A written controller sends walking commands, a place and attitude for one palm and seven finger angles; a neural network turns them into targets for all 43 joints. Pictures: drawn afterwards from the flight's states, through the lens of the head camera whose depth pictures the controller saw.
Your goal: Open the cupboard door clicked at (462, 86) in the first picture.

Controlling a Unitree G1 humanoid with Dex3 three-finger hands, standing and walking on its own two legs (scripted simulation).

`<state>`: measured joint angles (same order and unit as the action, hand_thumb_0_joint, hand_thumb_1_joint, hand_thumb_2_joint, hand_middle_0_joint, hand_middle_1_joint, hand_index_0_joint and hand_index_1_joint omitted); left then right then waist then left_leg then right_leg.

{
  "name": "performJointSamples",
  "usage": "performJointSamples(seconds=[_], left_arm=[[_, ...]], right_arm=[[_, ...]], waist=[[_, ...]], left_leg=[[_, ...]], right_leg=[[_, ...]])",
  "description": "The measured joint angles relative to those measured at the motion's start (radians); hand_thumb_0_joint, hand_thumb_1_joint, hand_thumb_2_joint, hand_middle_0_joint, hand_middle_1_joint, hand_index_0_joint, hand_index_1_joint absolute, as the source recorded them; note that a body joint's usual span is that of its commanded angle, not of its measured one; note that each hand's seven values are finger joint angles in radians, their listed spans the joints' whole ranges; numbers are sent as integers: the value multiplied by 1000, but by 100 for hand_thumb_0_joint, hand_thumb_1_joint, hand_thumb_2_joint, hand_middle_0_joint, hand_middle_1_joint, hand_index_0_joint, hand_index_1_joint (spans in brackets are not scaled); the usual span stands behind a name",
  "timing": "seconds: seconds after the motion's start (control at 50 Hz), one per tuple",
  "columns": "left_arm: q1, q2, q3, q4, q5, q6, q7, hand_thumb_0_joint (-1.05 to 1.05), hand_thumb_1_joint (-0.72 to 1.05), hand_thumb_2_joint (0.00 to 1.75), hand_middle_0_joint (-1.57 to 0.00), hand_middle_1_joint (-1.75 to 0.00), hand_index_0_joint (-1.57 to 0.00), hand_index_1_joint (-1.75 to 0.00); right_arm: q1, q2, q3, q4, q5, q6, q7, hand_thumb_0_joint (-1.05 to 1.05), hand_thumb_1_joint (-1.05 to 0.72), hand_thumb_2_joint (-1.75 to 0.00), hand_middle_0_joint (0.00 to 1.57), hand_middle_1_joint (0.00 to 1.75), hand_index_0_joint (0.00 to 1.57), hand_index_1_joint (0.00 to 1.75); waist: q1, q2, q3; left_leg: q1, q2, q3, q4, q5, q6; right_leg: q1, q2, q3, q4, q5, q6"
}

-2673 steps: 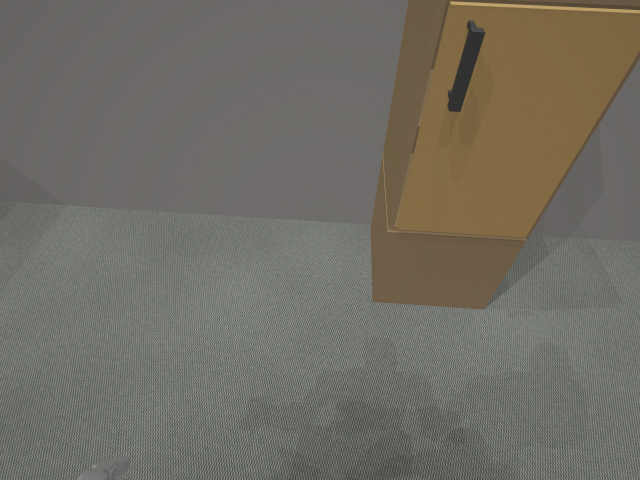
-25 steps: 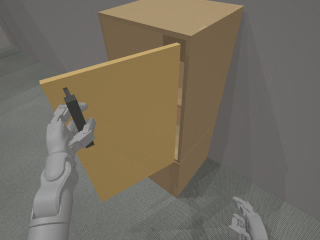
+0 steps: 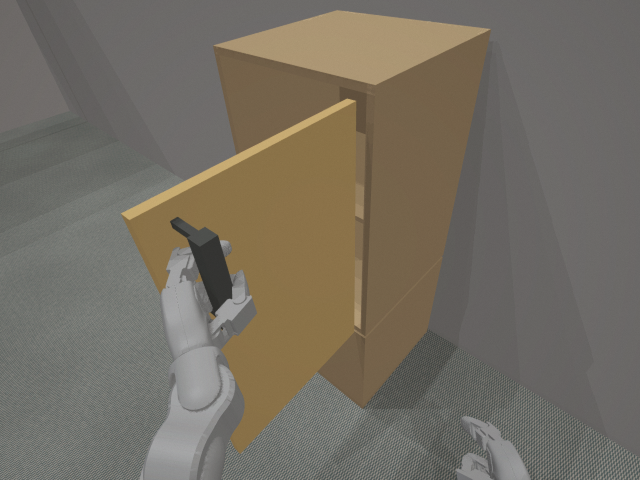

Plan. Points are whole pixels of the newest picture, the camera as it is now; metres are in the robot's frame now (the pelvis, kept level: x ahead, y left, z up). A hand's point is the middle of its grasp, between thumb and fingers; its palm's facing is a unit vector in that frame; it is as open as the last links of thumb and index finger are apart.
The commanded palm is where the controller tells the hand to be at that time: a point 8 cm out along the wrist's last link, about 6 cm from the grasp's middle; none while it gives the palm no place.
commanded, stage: open thumb and fingers to let go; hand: left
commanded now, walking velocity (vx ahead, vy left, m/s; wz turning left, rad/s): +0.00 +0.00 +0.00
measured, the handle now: (207, 277) +0.30 +0.16 +0.15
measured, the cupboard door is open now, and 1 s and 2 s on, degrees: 91 92 95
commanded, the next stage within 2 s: slide the hand sideways off the handle in 0.88 s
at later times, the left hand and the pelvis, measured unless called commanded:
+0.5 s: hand (244, 296) +0.28 +0.11 +0.15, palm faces +0.45 -0.89 +0.02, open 11.0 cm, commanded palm +0.22 +0.14 +0.15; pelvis -0.01 +0.01 +0.00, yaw +2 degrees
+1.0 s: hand (245, 299) +0.27 +0.10 +0.15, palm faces +0.40 -0.92 +0.02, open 15.0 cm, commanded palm +0.22 +0.14 +0.15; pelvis -0.03 +0.03 +0.00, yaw +1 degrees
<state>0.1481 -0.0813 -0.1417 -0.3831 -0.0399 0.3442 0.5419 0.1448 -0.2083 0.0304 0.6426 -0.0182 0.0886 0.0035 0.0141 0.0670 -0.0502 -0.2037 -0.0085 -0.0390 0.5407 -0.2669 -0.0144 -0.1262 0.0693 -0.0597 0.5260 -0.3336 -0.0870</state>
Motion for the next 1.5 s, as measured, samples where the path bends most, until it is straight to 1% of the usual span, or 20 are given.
performJointSamples(seconds=[0.04, 0.1, 0.16, 0.26, 0.36, 0.44, 0.58, 0.7, 0.84, 1.0, 1.02, 1.08, 1.14, 1.18, 1.22, 1.26, 1.3, 1.38, 1.46, 1.5], left_arm=[[7, -16, -29, -6, 16, -4, 17, 3, 67, 73, -33, -133, -33, -133], [-17, -5, -59, 15, 34, -6, 41, 2, 67, 74, -34, -134, -34, -133], [-68, 2, -55, 71, 38, -9, 53, 1, 66, 76, -35, -134, -35, -133], [-119, 1, -26, 127, 18, -16, 51, 1, 56, 74, -37, -133, -37, -132], [-117, -11, -31, 134, 21, -24, 42, 1, 36, 66, -36, -130, -38, -129], [-126, -26, -52, 141, 38, -23, 52, 1, 13, 56, -34, -127, -37, -127], [-145, -21, -86, 145, 54, -10, 69, 1, -26, 40, -32, -121, -33, -121], [-161, -19, -108, 146, 59, 4, 86, 0, -42, 33, -29, -106, -29, -105], [-182, -21, -118, 152, 52, 19, 96, -1, -48, 30, -24, -77, -25, -77], [-203, -25, -117, 180, 51, 21, 91, -1, -50, 30, -33, -60, -36, -56], [-196, -21, -114, 176, 69, 18, 64, -1, -50, 30, -33, -59, -35, -54], [-145, 47, -103, 151, 69, -47, -136, -1, -49, 30, -31, -52, -29, -48], [-119, 141, -102, 147, 14, -100, -315, -1, -50, 30, -26, -45, -22, -41], [-117, 167, -98, 154, -41, -111, -376, -1, -50, 30, -23, -41, -20, -38], [-116, 160, -86, 155, -89, -105, -391, -1, -50, 30, -21, -38, -18, -35], [-110, 136, -71, 147, -108, -96, -378, -1, -50, 30, -20, -35, -17, -34], [-96, 114, -64, 129, -100, -86, -356, -1, -50, 30, -18, -34, -17, -33], [-36, 102, -79, 70, -50, -82, -328, -1, -50, 30, -17, -32, -18, -32], [34, 123, -84, 7, -34, -84, -337, -1, -50, 30, -18, -32, -17, -31], [59, 142, -81, -18, -39, -87, -350, -1, -50, 30, -19, -32, -18, -31]], right_arm=[[0, -2, -4, 7, -2, -4, 2, 2, -90, -90, 20, 30, 19, 30], [-10, 0, -5, 24, -2, -8, -2, 2, -90, -90, 20, 30, 19, 30], [-28, 6, -3, 39, -1, -8, -11, 2, -90, -90, 20, 30, 19, 30], [-50, 24, 4, 34, 0, -11, -20, 2, -90, -90, 20, 30, 19, 30], [-59, 34, 10, 14, 0, -13, -16, 2, -90, -90, 20, 30, 19, 30], [-65, 36, 10, 11, -1, -16, -11, 2, -90, -90, 20, 30, 20, 30], [-68, 42, 8, 15, -1, -12, 6, 1, -90, -90, 20, 30, 20, 30], [-67, 44, 6, 24, -3, -11, 23, 1, -90, -90, 20, 30, 20, 30], [-66, 49, 8, 39, -5, -8, 35, 2, -90, -90, 20, 30, 20, 30], [-72, 48, 10, 54, -5, -8, 33, 2, -90, -90, 20, 30, 20, 30], [-72, 48, 13, 47, -6, -3, 33, 2, -90, -90, 20, 30, 20, 30], [-44, 45, 20, -9, 9, 19, 14, 2, -90, -90, 20, 30, 20, 30], [-14, 33, 28, -49, 24, 20, -18, 2, -90, -90, 20, 30, 20, 30], [-3, 22, 34, -57, 33, 10, -37, 2, -90, -90, 20, 30, 20, 30], [0, 16, 39, -57, 38, -2, -47, 2, -90, -90, 20, 30, 20, 30], [1, 15, 42, -55, 39, -9, -48, 2, -90, -90, 20, 30, 19, 30], [2, 18, 43, -58, 37, -9, -40, 2, -90, -90, 20, 30, 19, 30], [4, 27, 43, -81, 34, 4, -16, 2, -90, -90, 20, 30, 19, 30], [4, 32, 46, -102, 33, 17, -8, 2, -90, -90, 20, 30, 20, 30], [1, 34, 48, -108, 33, 20, -9, 2, -90, -90, 20, 30, 20, 30]], waist=[[1, 2, 5], [4, 4, 15], [12, 7, 21], [21, 4, 23], [27, 2, 20], [31, -1, 25], [33, -11, 30], [29, -11, 33], [26, -11, 33], [26, -12, 32], [23, -16, 35], [23, -27, 43], [20, -18, 46], [15, -7, 47], [11, -2, 45], [10, -3, 41], [11, -9, 36], [12, -18, 30], [15, -18, 32], [17, -18, 34]], left_leg=[[-4, 1, -6, 6, 0, -1], [-8, 1, -17, 12, 2, -1], [-11, 2, -26, 14, 7, 2], [-6, 0, -27, -1, 19, 0], [1, -7, -24, -7, 21, 1], [-1, -13, -23, 1, 17, 8], [-12, -22, -16, 18, 10, 18], [-27, -26, -8, 39, 4, 26], [-41, -26, -2, 52, 5, 31], [-47, -23, -4, 56, 11, 33], [-43, -25, -3, 51, 14, 34], [-25, -31, 3, 27, 27, 38], [-5, -30, 5, 14, 34, 40], [6, -27, 5, 8, 35, 41], [13, -26, 7, 0, 39, 42], [17, -25, 11, -10, 43, 44], [20, -25, 17, -21, 48, 45], [21, -24, 30, -33, 50, 46], [23, -20, 35, -34, 44, 46], [25, -19, 36, -34, 40, 46]], right_leg=[[0, 1, -6, 2, 0, -2], [2, 3, -17, 0, 2, -5], [5, 5, -26, -6, 8, -8], [9, 3, -27, -19, 19, -7], [13, -5, -24, -18, 17, 0], [13, -11, -24, -11, 13, 6], [1, -21, -19, 9, 6, 17], [-15, -26, -13, 29, 2, 24], [-30, -26, -8, 40, 5, 30], [-31, -24, -10, 35, 16, 32], [-30, -26, -9, 36, 17, 32], [-23, -33, -4, 33, 21, 33], [-2, -32, -1, 16, 29, 35], [14, -29, 0, -3, 38, 37], [23, -27, 2, -18, 46, 40], [26, -27, 7, -27, 53, 42], [24, -28, 13, -32, 56, 43], [17, -28, 27, -35, 58, 43], [20, -24, 32, -41, 56, 43], [23, -23, 33, -44, 55, 43]])
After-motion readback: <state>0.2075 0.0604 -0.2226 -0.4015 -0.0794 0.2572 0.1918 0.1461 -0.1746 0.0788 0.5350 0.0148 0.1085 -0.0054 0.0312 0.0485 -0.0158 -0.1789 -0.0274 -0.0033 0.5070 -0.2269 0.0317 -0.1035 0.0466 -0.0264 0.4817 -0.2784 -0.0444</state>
